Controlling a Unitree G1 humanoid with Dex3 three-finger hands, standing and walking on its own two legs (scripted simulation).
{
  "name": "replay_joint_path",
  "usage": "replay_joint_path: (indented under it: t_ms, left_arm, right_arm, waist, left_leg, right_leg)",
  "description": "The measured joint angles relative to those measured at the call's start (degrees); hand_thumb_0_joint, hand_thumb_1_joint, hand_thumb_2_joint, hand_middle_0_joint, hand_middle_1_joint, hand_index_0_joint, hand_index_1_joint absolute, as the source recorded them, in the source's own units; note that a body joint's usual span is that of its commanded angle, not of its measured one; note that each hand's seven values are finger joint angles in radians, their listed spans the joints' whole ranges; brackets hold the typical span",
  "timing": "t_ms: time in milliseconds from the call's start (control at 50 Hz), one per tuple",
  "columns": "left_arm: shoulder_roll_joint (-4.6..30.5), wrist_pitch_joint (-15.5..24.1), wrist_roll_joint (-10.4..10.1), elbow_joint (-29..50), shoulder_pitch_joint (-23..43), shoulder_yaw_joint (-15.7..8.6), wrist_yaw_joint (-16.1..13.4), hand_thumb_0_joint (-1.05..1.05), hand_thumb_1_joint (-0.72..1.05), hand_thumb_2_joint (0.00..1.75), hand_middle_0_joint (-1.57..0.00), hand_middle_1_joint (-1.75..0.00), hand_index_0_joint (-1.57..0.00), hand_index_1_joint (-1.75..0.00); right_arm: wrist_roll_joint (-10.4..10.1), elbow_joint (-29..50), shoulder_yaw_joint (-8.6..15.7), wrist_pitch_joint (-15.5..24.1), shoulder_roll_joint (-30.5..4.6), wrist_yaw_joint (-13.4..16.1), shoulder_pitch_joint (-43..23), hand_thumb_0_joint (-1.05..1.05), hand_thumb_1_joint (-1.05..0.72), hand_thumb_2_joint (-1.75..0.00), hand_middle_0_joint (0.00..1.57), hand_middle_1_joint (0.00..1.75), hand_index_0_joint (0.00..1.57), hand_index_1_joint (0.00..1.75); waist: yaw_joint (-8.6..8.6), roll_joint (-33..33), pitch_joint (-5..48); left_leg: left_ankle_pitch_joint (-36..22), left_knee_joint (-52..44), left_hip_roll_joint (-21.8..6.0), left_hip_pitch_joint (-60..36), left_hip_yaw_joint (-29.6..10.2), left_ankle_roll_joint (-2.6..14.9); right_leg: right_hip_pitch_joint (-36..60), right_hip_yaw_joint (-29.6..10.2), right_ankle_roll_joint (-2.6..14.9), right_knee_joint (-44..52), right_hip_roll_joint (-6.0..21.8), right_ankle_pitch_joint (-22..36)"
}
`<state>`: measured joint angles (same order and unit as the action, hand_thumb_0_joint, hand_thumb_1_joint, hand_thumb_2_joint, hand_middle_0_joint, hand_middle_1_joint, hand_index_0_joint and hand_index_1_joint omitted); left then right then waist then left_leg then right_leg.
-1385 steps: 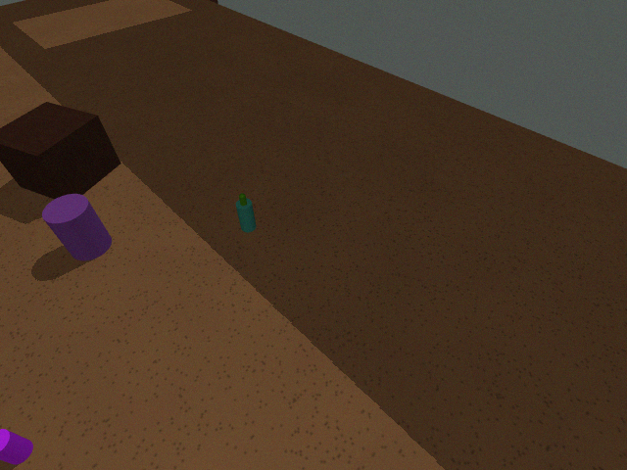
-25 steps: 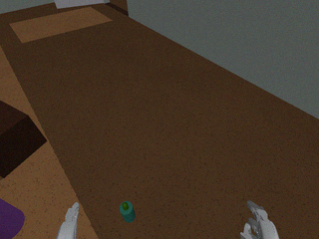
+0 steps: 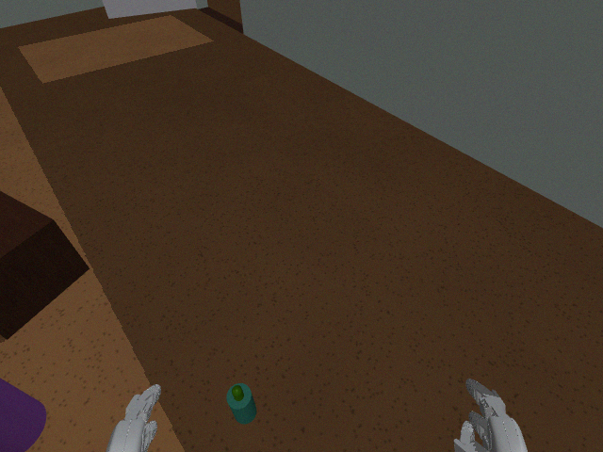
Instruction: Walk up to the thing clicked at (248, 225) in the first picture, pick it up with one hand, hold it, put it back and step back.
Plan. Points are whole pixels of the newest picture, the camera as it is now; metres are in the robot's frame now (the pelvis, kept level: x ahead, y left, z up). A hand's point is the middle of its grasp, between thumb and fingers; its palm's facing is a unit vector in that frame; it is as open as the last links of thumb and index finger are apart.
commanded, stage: stand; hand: left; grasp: from the side
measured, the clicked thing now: (241, 401) +0.40 +0.19 -0.62
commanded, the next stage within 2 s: none
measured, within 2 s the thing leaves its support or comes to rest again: neither
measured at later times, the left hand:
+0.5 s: hand out of the picture +0.07 +0.25 -0.12, palm faces -0.02 -0.94 -0.35, open 7.5 cm
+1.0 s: hand out of the picture +0.03 +0.25 -0.10, palm faces +0.00 -0.93 -0.36, open 7.4 cm
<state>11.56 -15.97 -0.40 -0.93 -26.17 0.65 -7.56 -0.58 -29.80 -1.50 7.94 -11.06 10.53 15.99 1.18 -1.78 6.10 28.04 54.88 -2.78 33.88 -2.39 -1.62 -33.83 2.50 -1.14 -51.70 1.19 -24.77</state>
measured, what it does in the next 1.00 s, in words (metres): rises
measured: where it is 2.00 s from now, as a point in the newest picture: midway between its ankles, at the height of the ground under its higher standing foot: outside the picture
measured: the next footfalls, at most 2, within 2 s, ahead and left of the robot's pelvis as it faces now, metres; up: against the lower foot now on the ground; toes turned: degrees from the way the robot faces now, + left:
none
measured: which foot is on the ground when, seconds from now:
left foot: down 0.00-1.00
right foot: down 0.00-1.00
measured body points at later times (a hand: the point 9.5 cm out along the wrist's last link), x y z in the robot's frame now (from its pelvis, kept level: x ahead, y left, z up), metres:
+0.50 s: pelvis -0.01 +0.00 +0.03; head +0.00 +0.01 +0.48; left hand +0.07 +0.30 -0.09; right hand +0.07 -0.29 -0.09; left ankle +0.00 +0.13 -0.69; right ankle +0.01 -0.13 -0.69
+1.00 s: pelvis -0.02 +0.00 +0.06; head -0.02 -0.01 +0.50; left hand +0.03 +0.30 -0.08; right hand +0.05 -0.29 -0.09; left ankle +0.00 +0.13 -0.69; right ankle +0.01 -0.14 -0.69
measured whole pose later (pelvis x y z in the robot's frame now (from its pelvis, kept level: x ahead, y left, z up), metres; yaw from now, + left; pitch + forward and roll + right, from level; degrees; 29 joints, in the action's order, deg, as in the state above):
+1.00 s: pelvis -0.02 +0.00 +0.06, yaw +1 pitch -4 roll +0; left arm 18.7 0.4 1.5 -65.3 -8.9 -0.2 -0.5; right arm 1.2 -63.2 1.0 0.2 -18.0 0.3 8.9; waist -0.7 -1.2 -3.6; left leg 11.0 22.6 -0.8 7.3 -1.0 -1.3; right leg -8.9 2.1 -1.4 -23.3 2.8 -10.1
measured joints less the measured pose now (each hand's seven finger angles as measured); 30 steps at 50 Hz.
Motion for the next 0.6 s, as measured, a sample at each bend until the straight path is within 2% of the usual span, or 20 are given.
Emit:
replay_joint_path:
  t_ms: [100, 140, 180, 280, 420, 600]
  left_arm:
    - [0.04, 0.01, 0.0, -0.05, 0.06, 0.09, -0.07, 0.0, 0.15, 0.67, -0.19, -0.27, -0.19, -0.27]
    - [1.15, 4.85, 2.5, -6.81, 3.6, 0.41, 1.7, 0.0, 0.3, 0.74, -0.19, -0.28, -0.19, -0.28]
    - [2.89, 8.79, 4.14, -15.9, 7.96, 0.43, 3.77, 0.0, 0.44, 0.79, -0.2, -0.29, -0.2, -0.29]
    - [6.08, 13.39, 3.73, -31.03, 12.29, -0.87, 6.46, 0.01, 0.71, 0.86, -0.2, -0.3, -0.2, -0.3]
    - [7.49, 15.21, 3.2, -43.94, 12.09, -1.89, 6.74, 0.01, 0.86, 0.89, -0.2, -0.3, -0.2, -0.3]
    - [7.2, 15.83, 2.24, -54.13, 13.16, -1.43, 6.62, 0.01, 0.9, 0.9, -0.2, -0.3, -0.2, -0.3]
  right_arm:
    - [0.0, -0.04, -0.05, 0.01, -0.03, 0.07, 0.02, 0.01, -0.9, -0.9, 0.2, 0.3, 0.2, 0.3]
    - [3.25, -3.25, 0.3, -0.71, -0.67, -1.82, -1.82, 0.01, -0.9, -0.9, 0.2, 0.3, 0.2, 0.3]
    - [5.05, -8.01, 0.14, -3.1, -2.04, -4.69, -4.17, 0.01, -0.9, -0.9, 0.2, 0.3, 0.2, 0.3]
    - [4.03, -14.49, 1.99, -6.13, -4.5, -8.76, -5.43, 0.01, -0.9, -0.9, 0.21, 0.3, 0.21, 0.3]
    - [3.49, -20.3, 4.18, -7.26, -6.86, -9.7, -3.41, 0.01, -0.9, -0.9, 0.2, 0.3, 0.2, 0.3]
    - [2.71, -26.61, 3.4, -7.75, -6.34, -9.91, -3.38, 0.01, -0.9, -0.9, 0.2, 0.3, 0.2, 0.3]
  waist:
    - [-0.03, 0.0, -0.09]
    - [-0.72, 0.72, -2.66]
    - [-1.49, 1.78, -4.42]
    - [-1.79, 3.1, -6.91]
    - [-1.52, 2.69, -7.67]
    - [-1.68, 1.92, -8.78]
  left_leg:
    - [-0.12, -0.08, 0.03, -0.04, -0.05, -0.02]
    - [-0.67, -1.12, 0.43, -2.46, 0.41, 0.16]
    - [-1.56, -2.71, 0.96, -4.61, 0.98, 0.42]
    - [-3.51, -6.63, 1.72, -8.73, 1.62, 0.55]
    - [-5.9, -12.14, 1.88, -13.79, 1.69, 0.76]
    - [-10.15, -20.44, 2.04, -19.73, 1.48, 0.91]
  right_leg:
    - [0.04, 0.04, 0.03, 0.03, 0.02, 0.08]
    - [2.02, -0.37, 0.23, 0.26, 0.4, 0.22]
    - [3.56, -0.89, 0.42, 0.73, 0.92, 0.54]
    - [6.98, -1.43, 0.24, 3.22, 1.64, 1.75]
    - [12.23, -1.28, -0.17, 9.0, 1.76, 4.25]
    - [18.67, -0.77, -0.52, 17.95, 1.83, 8.7]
